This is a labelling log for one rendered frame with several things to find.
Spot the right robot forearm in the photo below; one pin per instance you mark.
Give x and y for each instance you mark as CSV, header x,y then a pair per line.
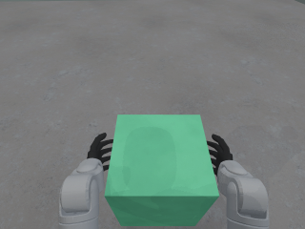
x,y
247,202

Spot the robot right hand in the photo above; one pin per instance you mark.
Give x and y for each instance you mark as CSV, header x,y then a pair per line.
x,y
222,154

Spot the carton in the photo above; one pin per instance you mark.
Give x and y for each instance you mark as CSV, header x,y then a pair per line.
x,y
160,171

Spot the left robot forearm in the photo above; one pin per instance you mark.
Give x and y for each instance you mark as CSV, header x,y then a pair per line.
x,y
79,196

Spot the robot left hand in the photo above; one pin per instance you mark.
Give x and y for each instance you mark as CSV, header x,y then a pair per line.
x,y
96,152

